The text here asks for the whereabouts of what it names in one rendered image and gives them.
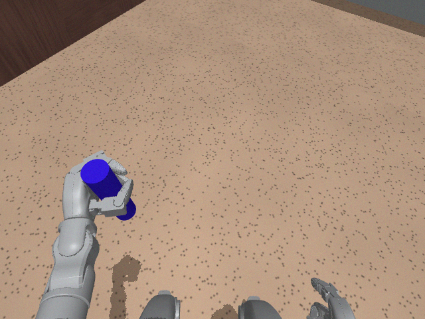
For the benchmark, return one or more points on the left robot hand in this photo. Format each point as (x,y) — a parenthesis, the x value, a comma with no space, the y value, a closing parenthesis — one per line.
(78,200)

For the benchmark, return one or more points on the can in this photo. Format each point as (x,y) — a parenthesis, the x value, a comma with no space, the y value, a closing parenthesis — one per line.
(100,178)

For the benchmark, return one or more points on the left robot arm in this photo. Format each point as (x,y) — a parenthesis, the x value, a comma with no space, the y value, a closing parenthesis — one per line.
(69,288)

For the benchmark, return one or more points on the right robot hand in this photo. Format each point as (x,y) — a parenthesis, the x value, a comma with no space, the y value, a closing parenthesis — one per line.
(338,308)

